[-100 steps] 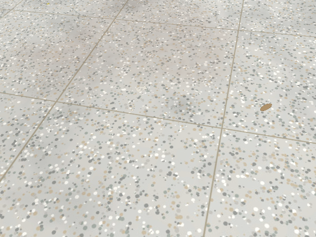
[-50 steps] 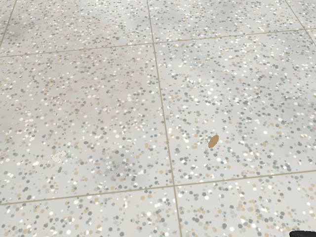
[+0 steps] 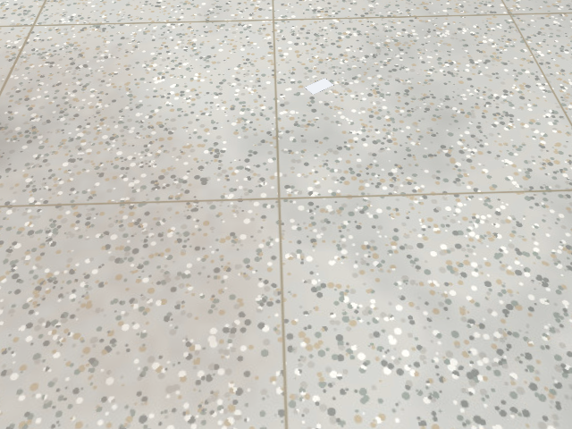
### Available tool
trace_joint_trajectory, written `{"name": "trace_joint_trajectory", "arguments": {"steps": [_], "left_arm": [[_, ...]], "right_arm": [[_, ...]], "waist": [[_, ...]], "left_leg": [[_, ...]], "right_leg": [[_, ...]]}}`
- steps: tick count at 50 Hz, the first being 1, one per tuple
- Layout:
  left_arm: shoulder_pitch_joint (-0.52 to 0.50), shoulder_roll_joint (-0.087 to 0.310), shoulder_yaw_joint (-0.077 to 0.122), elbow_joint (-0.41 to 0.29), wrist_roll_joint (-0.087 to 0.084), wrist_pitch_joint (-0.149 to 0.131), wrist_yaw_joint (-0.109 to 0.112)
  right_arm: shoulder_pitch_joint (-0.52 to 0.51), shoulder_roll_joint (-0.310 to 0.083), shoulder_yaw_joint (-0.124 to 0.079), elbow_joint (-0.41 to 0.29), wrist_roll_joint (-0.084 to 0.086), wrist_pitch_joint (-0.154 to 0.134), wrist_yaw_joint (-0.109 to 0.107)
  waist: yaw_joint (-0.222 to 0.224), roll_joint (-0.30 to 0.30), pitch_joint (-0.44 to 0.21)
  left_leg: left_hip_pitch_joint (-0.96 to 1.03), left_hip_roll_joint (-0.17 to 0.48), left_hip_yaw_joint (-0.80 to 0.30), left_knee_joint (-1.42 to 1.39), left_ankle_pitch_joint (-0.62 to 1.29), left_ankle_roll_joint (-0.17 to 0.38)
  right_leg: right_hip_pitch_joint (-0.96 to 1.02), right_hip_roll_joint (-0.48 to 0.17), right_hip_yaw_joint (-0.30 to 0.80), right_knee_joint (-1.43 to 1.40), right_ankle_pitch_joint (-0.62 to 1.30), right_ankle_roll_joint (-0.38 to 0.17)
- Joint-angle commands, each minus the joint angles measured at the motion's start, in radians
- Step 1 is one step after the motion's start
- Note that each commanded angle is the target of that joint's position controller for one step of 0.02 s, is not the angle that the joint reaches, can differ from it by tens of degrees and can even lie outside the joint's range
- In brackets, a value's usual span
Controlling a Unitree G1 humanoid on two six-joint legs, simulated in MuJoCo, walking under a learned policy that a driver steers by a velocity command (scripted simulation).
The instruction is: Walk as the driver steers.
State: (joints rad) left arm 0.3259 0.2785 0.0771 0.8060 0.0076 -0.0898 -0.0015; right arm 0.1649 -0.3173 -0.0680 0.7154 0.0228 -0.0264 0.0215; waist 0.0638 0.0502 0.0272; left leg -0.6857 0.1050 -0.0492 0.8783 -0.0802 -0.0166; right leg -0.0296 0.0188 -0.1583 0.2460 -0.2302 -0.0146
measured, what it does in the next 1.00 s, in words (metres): walks ahead: left foot, then right foot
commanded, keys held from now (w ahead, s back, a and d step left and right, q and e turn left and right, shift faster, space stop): w+q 0.50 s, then w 0.02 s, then w+e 0.48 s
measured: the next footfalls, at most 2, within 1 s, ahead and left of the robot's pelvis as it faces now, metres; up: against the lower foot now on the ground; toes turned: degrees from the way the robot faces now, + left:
left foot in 0.18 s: +0.26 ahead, +0.15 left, +0.00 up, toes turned +10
right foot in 0.68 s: +0.59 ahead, +0.03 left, +0.00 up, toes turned +21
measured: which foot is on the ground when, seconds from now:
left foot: up 0.00-0.16, down 0.18-0.72, up 0.74-1.00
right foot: down 0.00-0.20, up 0.22-0.66, down 0.68-1.00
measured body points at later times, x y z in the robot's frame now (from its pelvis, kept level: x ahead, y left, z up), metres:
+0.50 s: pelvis +0.27 +0.08 +0.00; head +0.30 +0.11 +0.45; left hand +0.40 +0.39 -0.09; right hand +0.41 -0.18 -0.10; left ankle +0.23 +0.14 -0.74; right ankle +0.49 -0.07 -0.68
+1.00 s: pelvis +0.56 +0.10 +0.00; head +0.60 +0.10 +0.45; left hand +0.52 +0.38 -0.11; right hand +0.82 -0.09 -0.08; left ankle +0.67 +0.31 -0.69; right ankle +0.55 +0.02 -0.74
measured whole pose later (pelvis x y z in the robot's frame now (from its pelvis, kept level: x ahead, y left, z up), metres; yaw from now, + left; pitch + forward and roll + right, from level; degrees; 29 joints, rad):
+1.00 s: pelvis +0.56 +0.10 +0.00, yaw +12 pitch +2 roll +0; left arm 0.37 0.27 0.05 0.79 -0.02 -0.06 0.00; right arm 0.11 -0.29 -0.04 0.66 -0.01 -0.09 0.00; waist 0.08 0.03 0.04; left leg -0.62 0.06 -0.10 0.70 -0.10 -0.05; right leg -0.14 0.11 0.12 0.31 -0.19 -0.08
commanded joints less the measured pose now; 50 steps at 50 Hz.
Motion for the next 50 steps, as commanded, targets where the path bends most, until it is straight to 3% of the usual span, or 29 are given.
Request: {"name": "trace_joint_trajectory", "arguments": {"steps": [1,4,6,7,8,9,10,11,12,13,14,15,16,19,22,26,29,32,33,34,35,36,37,38,39,40,41,44,50], "left_arm": [[-0.079,0.163,0.037,-0.068,-0.010,-0.014,0.009],[-0.045,0.190,0.048,-0.042,-0.028,0.002,0.010],[-0.043,0.217,0.056,-0.035,-0.036,0.015,0.012],[-0.046,0.234,0.061,-0.035,-0.041,0.023,0.014],[-0.058,0.237,0.060,-0.038,-0.046,0.033,0.016],[-0.040,0.208,0.047,-0.042,-0.037,0.033,0.021],[0.044,0.087,0.007,-0.089,0.012,0.021,0.014],[0.019,0.078,-0.012,-0.114,0.002,-0.014,0.004],[-0.109,0.169,0.011,-0.138,-0.042,-0.035,-0.006],[-0.148,0.161,0.006,-0.154,-0.049,-0.048,-0.005],[-0.145,0.153,0.006,-0.140,-0.025,-0.050,0.004],[-0.125,0.162,0.013,-0.131,-0.006,-0.044,0.010],[-0.110,0.162,0.016,-0.128,-0.001,-0.031,0.008],[-0.120,0.123,0.008,-0.130,0.010,-0.006,0.010],[-0.235,0.091,-0.006,-0.161,0.010,-0.004,0.009],[-0.360,0.077,-0.017,-0.187,-0.007,-0.018,-0.012],[-0.379,0.094,-0.016,-0.188,-0.012,-0.031,-0.033],[-0.360,0.116,-0.009,-0.191,-0.015,-0.034,-0.039],[-0.311,0.130,-0.002,-0.180,-0.014,-0.035,-0.037],[-0.205,0.157,0.015,-0.147,-0.010,-0.037,-0.033],[-0.048,0.199,0.026,-0.121,-0.002,-0.038,-0.032],[0.062,0.288,0.053,-0.100,0.001,-0.030,-0.035],[0.084,0.223,0.036,-0.080,-0.034,-0.024,-0.047],[0.026,0.165,0.018,-0.093,-0.042,-0.019,-0.045],[-0.023,0.151,0.012,-0.110,-0.024,-0.009,-0.040],[-0.050,0.139,0.006,-0.114,-0.017,-0.003,-0.037],[-0.064,0.124,0.000,-0.120,-0.010,-0.002,-0.032],[-0.061,0.131,0.001,-0.120,-0.018,0.002,-0.017],[0.025,0.178,0.020,-0.084,-0.033,0.024,0.015]], "right_arm": [[-0.066,-0.006,0.011,-0.085,-0.002,-0.010,0.022],[-0.132,-0.025,0.007,-0.125,-0.002,-0.006,0.035],[-0.127,-0.049,-0.004,-0.142,-0.005,-0.001,0.040],[-0.081,-0.071,-0.017,-0.139,-0.006,0.003,0.038],[0.043,-0.106,-0.041,-0.110,-0.004,0.006,0.034],[0.215,-0.172,-0.077,-0.062,0.000,0.014,0.019],[0.263,-0.298,-0.104,-0.053,0.010,0.018,-0.001],[0.257,-0.287,-0.088,-0.100,0.006,0.000,0.007],[0.241,-0.208,-0.064,-0.092,-0.003,-0.017,0.016],[0.201,-0.179,-0.055,-0.086,-0.005,-0.028,0.016],[0.131,-0.147,-0.044,-0.094,-0.005,-0.030,0.013],[0.080,-0.118,-0.034,-0.108,-0.014,-0.031,0.009],[0.054,-0.108,-0.030,-0.122,-0.023,-0.031,0.005],[0.068,-0.123,-0.035,-0.110,-0.018,-0.039,-0.011],[0.116,-0.138,-0.040,-0.084,-0.009,-0.036,-0.028],[0.173,-0.145,-0.042,-0.053,-0.001,-0.027,-0.038],[0.217,-0.124,-0.033,-0.019,-0.005,-0.027,-0.038],[0.228,-0.135,-0.037,0.004,-0.012,-0.020,-0.036],[0.214,-0.138,-0.037,0.005,-0.011,-0.017,-0.035],[0.204,-0.125,-0.030,0.003,-0.014,-0.014,-0.036],[0.201,-0.101,-0.016,-0.014,-0.027,-0.012,-0.040],[0.316,-0.048,0.002,-0.026,-0.019,-0.026,-0.037],[0.288,-0.069,0.006,-0.035,-0.024,-0.042,-0.034],[0.173,-0.131,-0.009,-0.055,-0.006,-0.054,-0.027],[0.091,-0.123,-0.005,-0.073,-0.005,-0.066,-0.023],[0.049,-0.112,-0.005,-0.087,-0.020,-0.076,-0.020],[0.053,-0.105,-0.009,-0.087,-0.035,-0.080,-0.020],[0.068,-0.067,-0.002,-0.088,-0.044,-0.076,-0.021],[-0.139,-0.020,0.019,-0.131,-0.032,-0.082,-0.016]], "waist": [[-0.016,-0.091,0.044],[-0.005,-0.091,0.063],[-0.028,-0.110,0.039],[-0.061,-0.127,-0.004],[-0.136,-0.118,-0.072],[-0.214,-0.082,-0.164],[-0.151,0.188,-0.242],[-0.150,0.182,-0.424],[-0.196,0.058,-0.319],[-0.168,0.033,-0.199],[-0.120,-0.031,-0.127],[-0.079,-0.013,-0.097],[-0.057,0.008,-0.088],[-0.047,-0.004,-0.070],[-0.085,0.004,-0.035],[-0.135,0.031,-0.012],[-0.155,0.043,-0.004],[-0.141,0.071,0.013],[-0.110,0.075,-0.006],[-0.058,0.055,-0.080],[0.008,-0.003,-0.225],[-0.011,-0.251,-0.364],[0.001,-0.316,-0.337],[0.014,-0.208,-0.177],[0.009,-0.116,-0.093],[-0.010,-0.075,-0.024],[-0.036,-0.085,-0.020],[-0.063,-0.137,-0.041],[0.001,-0.130,-0.017]], "left_leg": [[0.034,0.008,0.022,-0.135,0.103,0.017],[0.030,-0.005,0.052,-0.210,0.047,0.055],[0.092,-0.050,0.100,-0.234,-0.048,0.092],[0.176,-0.091,0.135,-0.234,-0.100,0.114],[0.345,-0.141,0.164,-0.276,-0.089,0.144],[0.625,-0.166,0.128,-0.304,-0.054,0.182],[0.975,0.094,-0.327,-0.337,-0.088,0.324],[1.102,0.234,-0.802,-0.540,-0.324,0.455],[1.039,0.216,-0.706,-0.600,-0.335,0.386],[0.905,0.180,-0.577,-0.600,-0.278,0.351],[0.757,0.137,-0.468,-0.596,-0.169,0.318],[0.644,0.103,-0.390,-0.608,-0.062,0.303],[0.575,0.080,-0.358,-0.630,-0.006,0.300],[0.480,0.048,-0.273,-0.657,0.132,0.311],[0.458,0.007,-0.222,-0.655,0.107,0.275],[0.449,-0.004,-0.228,-0.639,-0.009,0.236],[0.555,0.050,-0.251,-0.591,-0.011,0.231],[0.669,0.104,-0.271,-0.542,0.146,0.214],[0.689,0.093,-0.247,-0.485,0.299,0.199],[0.693,0.046,-0.193,-0.352,0.474,0.177],[0.584,-0.002,-0.140,-0.115,0.411,0.145],[0.224,-0.156,-0.044,0.249,0.013,0.052],[0.013,-0.185,-0.077,0.367,-0.454,0.034],[-0.080,-0.123,-0.102,0.408,-0.399,0.044],[-0.075,-0.090,-0.078,0.376,-0.330,0.050],[-0.069,-0.064,-0.063,0.301,-0.284,0.044],[-0.018,-0.038,-0.064,0.228,-0.241,0.038],[0.051,-0.040,-0.028,0.091,-0.210,-0.004],[0.179,-0.103,-0.010,-0.280,0.113,-0.052]], "right_leg": [[-0.043,-0.277,0.067,-0.117,0.294,-0.150],[0.045,-0.306,0.028,-0.079,0.332,-0.126],[0.093,-0.312,-0.005,0.017,0.563,-0.104],[0.103,-0.305,-0.024,0.114,0.735,-0.092],[0.071,-0.279,-0.056,0.292,0.841,-0.069],[-0.078,-0.237,-0.074,0.539,0.750,-0.030],[-0.498,-0.110,-0.065,0.927,-0.009,0.039],[-0.693,0.022,0.185,1.122,-0.394,0.052],[-0.792,-0.034,0.255,1.146,-0.310,0.029],[-0.805,-0.072,0.241,1.080,-0.219,0.009],[-0.748,-0.112,0.241,0.995,-0.151,0.010],[-0.668,-0.138,0.248,0.924,-0.103,0.016],[-0.612,-0.145,0.249,0.896,-0.074,0.024],[-0.581,-0.127,0.223,0.783,0.002,0.066],[-0.590,-0.097,0.222,0.567,0.186,0.090],[-0.504,-0.045,0.216,0.339,0.342,0.087],[-0.512,-0.056,0.217,0.277,0.350,0.052],[-0.519,-0.050,0.191,0.252,0.196,-0.009],[-0.454,-0.028,0.163,0.227,0.160,-0.036],[-0.307,-0.006,0.144,0.206,0.182,-0.072],[-0.045,-0.111,0.277,0.247,0.247,-0.140],[0.320,-0.311,0.691,0.203,0.104,-0.311],[0.377,-0.358,0.954,0.046,-0.135,-0.336],[0.265,-0.339,0.873,0.024,-0.236,-0.286],[0.141,-0.298,0.766,0.009,-0.184,-0.259],[0.036,-0.261,0.691,-0.010,-0.084,-0.254],[-0.018,-0.225,0.635,-0.023,0.009,-0.241],[-0.088,-0.176,0.544,-0.044,0.191,-0.250],[-0.202,-0.113,0.450,-0.029,0.235,-0.200]]}}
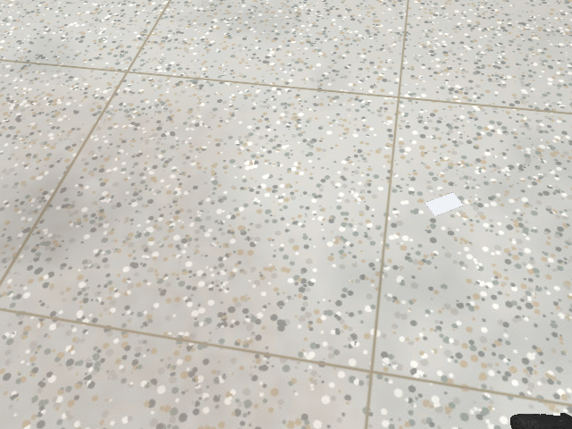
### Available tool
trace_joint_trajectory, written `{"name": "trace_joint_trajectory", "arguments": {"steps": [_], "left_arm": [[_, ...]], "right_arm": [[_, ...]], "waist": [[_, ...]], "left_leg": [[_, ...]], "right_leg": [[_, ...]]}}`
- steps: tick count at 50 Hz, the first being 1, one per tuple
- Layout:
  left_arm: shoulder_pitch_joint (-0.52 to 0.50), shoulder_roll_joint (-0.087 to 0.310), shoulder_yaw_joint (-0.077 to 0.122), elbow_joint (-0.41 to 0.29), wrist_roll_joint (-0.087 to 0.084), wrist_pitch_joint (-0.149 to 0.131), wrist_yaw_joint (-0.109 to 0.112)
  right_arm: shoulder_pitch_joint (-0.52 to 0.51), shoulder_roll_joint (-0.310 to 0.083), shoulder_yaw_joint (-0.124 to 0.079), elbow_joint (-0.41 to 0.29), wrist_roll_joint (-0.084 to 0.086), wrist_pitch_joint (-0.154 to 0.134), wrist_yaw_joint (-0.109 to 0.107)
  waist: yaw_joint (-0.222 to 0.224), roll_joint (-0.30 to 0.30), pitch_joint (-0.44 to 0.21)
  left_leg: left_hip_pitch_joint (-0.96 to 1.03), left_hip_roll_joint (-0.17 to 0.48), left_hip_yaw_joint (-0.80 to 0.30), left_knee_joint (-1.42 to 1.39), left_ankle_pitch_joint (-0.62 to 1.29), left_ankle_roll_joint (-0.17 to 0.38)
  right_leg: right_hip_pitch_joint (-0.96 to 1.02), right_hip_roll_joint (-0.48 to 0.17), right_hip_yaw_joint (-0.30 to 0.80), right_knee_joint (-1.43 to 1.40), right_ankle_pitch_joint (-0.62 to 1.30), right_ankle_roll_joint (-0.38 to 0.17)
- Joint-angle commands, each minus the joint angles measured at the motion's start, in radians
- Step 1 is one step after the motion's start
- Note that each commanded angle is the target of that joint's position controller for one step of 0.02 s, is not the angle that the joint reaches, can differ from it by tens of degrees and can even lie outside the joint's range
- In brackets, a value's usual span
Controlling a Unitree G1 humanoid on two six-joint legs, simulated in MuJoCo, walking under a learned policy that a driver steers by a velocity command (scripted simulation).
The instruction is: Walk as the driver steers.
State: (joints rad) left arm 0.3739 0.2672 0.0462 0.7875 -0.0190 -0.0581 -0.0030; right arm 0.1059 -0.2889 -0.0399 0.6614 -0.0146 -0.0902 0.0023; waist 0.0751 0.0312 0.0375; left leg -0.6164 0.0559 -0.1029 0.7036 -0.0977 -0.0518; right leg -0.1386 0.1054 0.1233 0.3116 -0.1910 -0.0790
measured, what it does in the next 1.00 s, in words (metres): walks ahead, turning right: left foot, then right foot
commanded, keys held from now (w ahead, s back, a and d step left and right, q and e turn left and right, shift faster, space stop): w+e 0.64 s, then w+q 0.04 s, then no key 0.32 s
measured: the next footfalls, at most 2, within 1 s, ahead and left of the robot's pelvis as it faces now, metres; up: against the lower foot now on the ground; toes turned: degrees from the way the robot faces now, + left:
left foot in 0.18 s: +0.28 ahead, +0.14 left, +0.00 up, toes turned -11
right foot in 0.68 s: +0.48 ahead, -0.20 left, +0.00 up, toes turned -27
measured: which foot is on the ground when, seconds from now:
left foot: up 0.00-0.16, down 0.18-0.68, up 0.70-1.00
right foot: down 0.00-0.18, up 0.20-0.66, down 0.68-1.00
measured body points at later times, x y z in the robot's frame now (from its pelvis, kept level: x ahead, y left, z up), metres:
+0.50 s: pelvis +0.27 +0.02 +0.00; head +0.30 +0.01 +0.44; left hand +0.53 +0.22 -0.09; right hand +0.22 -0.27 -0.12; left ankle +0.24 +0.14 -0.75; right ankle +0.36 -0.17 -0.69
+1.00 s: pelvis +0.48 -0.11 +0.00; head +0.51 -0.14 +0.44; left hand +0.70 +0.08 -0.11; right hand +0.50 -0.42 -0.12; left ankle +0.66 -0.02 -0.70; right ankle +0.45 -0.18 -0.75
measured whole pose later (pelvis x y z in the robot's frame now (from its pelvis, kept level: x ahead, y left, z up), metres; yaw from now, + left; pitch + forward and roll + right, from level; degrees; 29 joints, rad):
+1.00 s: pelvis +0.48 -0.11 +0.00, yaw -28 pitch +1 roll -1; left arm 0.22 0.27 0.04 0.74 0.01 -0.04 -0.01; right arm 0.12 -0.30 -0.04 0.78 0.00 -0.04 -0.01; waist 0.03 0.05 0.06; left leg -0.58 0.09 -0.04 0.76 -0.13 -0.06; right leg -0.19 0.09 -0.02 0.34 -0.17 -0.08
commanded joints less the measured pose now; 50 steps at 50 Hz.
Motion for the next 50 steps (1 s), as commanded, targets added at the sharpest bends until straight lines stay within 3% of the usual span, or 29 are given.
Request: {"name": "trace_joint_trajectory", "arguments": {"steps": [1,5,7,8,9,10,11,12,13,14,16,19,25,28,30,32,33,34,35,36,37,38,39,40,42,44,47,50], "left_arm": [[-0.001,0.189,0.052,-0.059,-0.009,-0.003,0.019],[0.031,0.183,0.054,-0.048,-0.013,0.015,0.026],[0.004,0.177,0.056,-0.056,-0.011,0.022,0.027],[-0.009,0.150,0.047,-0.067,-0.006,0.021,0.024],[-0.016,0.094,0.027,-0.089,0.012,0.017,0.019],[0.124,0.028,0.005,-0.115,-0.012,0.008,0.019],[0.121,0.126,0.021,-0.095,-0.024,0.007,0.022],[0.020,0.180,0.037,-0.102,-0.020,0.011,0.022],[-0.031,0.173,0.040,-0.111,-0.010,0.015,0.023],[-0.066,0.162,0.042,-0.124,-0.001,0.016,0.019],[-0.067,0.124,0.040,-0.135,-0.010,0.026,0.007],[-0.115,0.084,0.030,-0.168,-0.005,0.036,0.000],[-0.266,0.063,0.013,-0.213,-0.003,0.019,-0.033],[-0.347,0.068,0.012,-0.251,-0.006,0.019,-0.049],[-0.363,0.087,0.020,-0.272,-0.004,0.022,-0.057],[-0.291,0.129,0.043,-0.269,0.003,0.030,-0.057],[-0.162,0.159,0.064,-0.238,0.004,0.033,-0.050],[0.008,0.207,0.092,-0.192,0.002,0.039,-0.031],[0.028,0.337,0.108,-0.188,0.005,0.036,-0.017],[0.053,0.265,0.085,-0.213,0.009,0.027,-0.018],[-0.005,0.221,0.065,-0.207,0.026,0.017,-0.023],[-0.062,0.193,0.057,-0.199,0.021,0.010,-0.024],[-0.121,0.156,0.046,-0.195,0.015,0.007,-0.024],[-0.158,0.136,0.037,-0.197,0.022,0.003,-0.022],[-0.198,0.135,0.036,-0.187,0.029,-0.004,-0.020],[-0.217,0.143,0.037,-0.164,0.031,-0.012,-0.015],[-0.222,0.144,0.036,-0.131,0.030,-0.002,-0.002],[-0.185,0.146,0.033,-0.087,0.032,0.012,0.002]], "right_arm": [[-0.108,-0.052,-0.010,-0.082,0.011,-0.021,0.007],[-0.147,-0.089,-0.026,-0.095,0.023,-0.035,0.017],[-0.064,-0.116,-0.042,-0.074,0.025,-0.042,0.013],[0.031,-0.145,-0.057,-0.054,0.016,-0.045,0.005],[0.187,-0.200,-0.073,-0.040,0.002,-0.044,-0.006],[0.264,-0.265,-0.091,-0.004,-0.001,-0.026,-0.002],[0.251,-0.180,-0.074,-0.008,0.017,-0.020,0.004],[0.209,-0.122,-0.059,-0.014,0.019,-0.017,0.002],[0.162,-0.105,-0.051,-0.014,0.011,-0.013,0.003],[0.133,-0.082,-0.044,-0.004,0.008,-0.011,0.004],[0.110,-0.070,-0.040,0.011,0.001,-0.016,0.004],[0.112,-0.099,-0.052,0.039,0.011,-0.026,0.004],[0.134,-0.157,-0.065,0.083,0.016,-0.014,-0.003],[0.180,-0.185,-0.071,0.111,0.031,-0.001,-0.004],[0.191,-0.205,-0.078,0.122,0.040,0.012,-0.006],[0.190,-0.238,-0.087,0.121,0.047,0.026,-0.015],[0.199,-0.230,-0.081,0.128,0.051,0.032,-0.017],[0.220,-0.194,-0.062,0.130,0.036,0.027,-0.019],[0.324,-0.059,-0.011,0.076,-0.008,0.010,-0.001],[0.278,-0.123,-0.018,0.097,0.015,-0.016,0.011],[0.168,-0.189,-0.039,0.070,0.058,-0.022,0.016],[0.132,-0.167,-0.029,0.057,0.055,-0.024,0.009],[0.122,-0.158,-0.029,0.068,0.033,-0.018,-0.001],[0.141,-0.161,-0.034,0.076,0.024,-0.005,-0.005],[0.193,-0.126,-0.029,0.100,0.019,0.026,-0.010],[0.200,-0.093,-0.021,0.106,0.010,0.043,-0.017],[0.135,-0.065,-0.009,0.099,0.005,0.047,-0.016],[0.062,-0.075,-0.010,0.088,0.013,0.046,-0.008]], "waist": [[-0.001,-0.111,-0.028],[-0.010,-0.130,-0.028],[-0.066,-0.149,-0.050],[-0.115,-0.138,-0.115],[-0.183,-0.044,-0.256],[-0.128,0.270,-0.378],[-0.139,0.209,-0.309],[-0.160,0.109,-0.175],[-0.144,0.044,-0.101],[-0.128,0.040,-0.048],[-0.097,0.086,-0.024],[-0.091,0.064,-0.005],[-0.134,0.019,0.014],[-0.153,0.017,0.035],[-0.139,0.027,0.031],[-0.080,0.061,-0.036],[-0.002,0.040,-0.108],[0.079,-0.010,-0.194],[-0.014,-0.290,-0.312],[0.040,-0.211,-0.489],[0.053,-0.143,-0.348],[0.013,-0.095,-0.238],[-0.023,-0.052,-0.168],[-0.060,-0.069,-0.145],[-0.106,-0.070,-0.137],[-0.124,-0.076,-0.127],[-0.103,-0.105,-0.129],[-0.066,-0.104,-0.127]], "left_leg": [[0.133,-0.066,0.041,-0.135,0.159,-0.017],[0.185,-0.078,0.006,-0.231,0.098,0.009],[0.309,-0.072,0.019,-0.281,0.056,0.049],[0.472,-0.037,0.009,-0.297,0.050,0.084],[0.725,0.128,-0.140,-0.268,-0.012,0.151],[1.014,0.344,-0.561,-0.332,-0.202,0.308],[0.964,0.363,-0.660,-0.384,-0.394,0.304],[0.844,0.314,-0.510,-0.402,-0.364,0.262],[0.731,0.270,-0.381,-0.421,-0.232,0.239],[0.648,0.232,-0.292,-0.445,-0.127,0.232],[0.550,0.190,-0.166,-0.495,-0.033,0.222],[0.516,0.199,-0.062,-0.546,0.069,0.249],[0.543,0.172,0.147,-0.555,0.200,0.219],[0.615,0.198,0.191,-0.535,0.229,0.198],[0.673,0.214,0.222,-0.475,0.379,0.179],[0.701,0.211,0.263,-0.307,0.711,0.156],[0.638,0.193,0.283,-0.137,0.772,0.139],[0.444,0.162,0.288,0.094,0.602,0.109],[-0.003,-0.007,0.277,0.504,-0.293,0.036],[-0.065,-0.067,0.058,0.674,-0.516,0.026],[-0.114,-0.017,0.028,0.694,-0.453,0.033],[-0.103,0.025,0.045,0.625,-0.391,0.037],[-0.071,0.054,0.053,0.546,-0.355,0.030],[0.007,0.072,0.048,0.501,-0.330,0.026],[0.117,0.065,0.059,0.432,-0.286,0.004],[0.151,0.052,0.069,0.319,-0.213,-0.016],[0.194,0.038,0.079,0.117,-0.040,-0.018],[0.221,0.021,0.072,-0.011,0.056,-0.010]], "right_leg": [[-0.091,-0.202,0.181,-0.083,0.183,-0.130],[-0.002,-0.237,0.284,0.002,0.134,-0.104],[0.000,-0.230,0.303,0.078,0.181,-0.080],[-0.038,-0.184,0.270,0.192,0.223,-0.051],[-0.158,-0.126,0.192,0.457,0.096,-0.017],[-0.487,0.004,0.057,0.753,-0.369,0.042],[-0.615,-0.082,0.062,0.895,-0.388,0.054],[-0.645,-0.115,0.052,0.934,-0.294,0.062],[-0.620,-0.146,0.022,0.926,-0.221,0.073],[-0.607,-0.169,0.016,0.887,-0.174,0.079],[-0.548,-0.205,-0.004,0.847,-0.129,0.083],[-0.573,-0.225,-0.024,0.766,-0.071,0.099],[-0.520,-0.209,-0.088,0.452,0.213,0.083],[-0.511,-0.193,-0.123,0.359,0.202,0.055],[-0.484,-0.165,-0.155,0.323,0.120,0.023],[-0.341,-0.094,-0.214,0.313,0.016,-0.021],[-0.131,-0.056,-0.218,0.254,0.052,-0.057],[0.174,-0.088,-0.128,0.231,0.098,-0.096],[0.557,-0.399,0.390,0.207,0.119,-0.271],[0.579,-0.508,0.665,0.061,0.167,-0.345],[0.467,-0.472,0.470,0.062,0.355,-0.291],[0.323,-0.423,0.314,0.080,0.515,-0.251],[0.195,-0.377,0.211,0.070,0.592,-0.217],[0.090,-0.354,0.155,0.042,0.637,-0.203],[-0.035,-0.333,0.086,-0.011,0.703,-0.205],[-0.089,-0.310,0.015,-0.032,0.758,-0.202],[-0.092,-0.260,-0.070,-0.028,0.720,-0.161],[-0.051,-0.271,-0.057,-0.022,0.624,-0.147]]}}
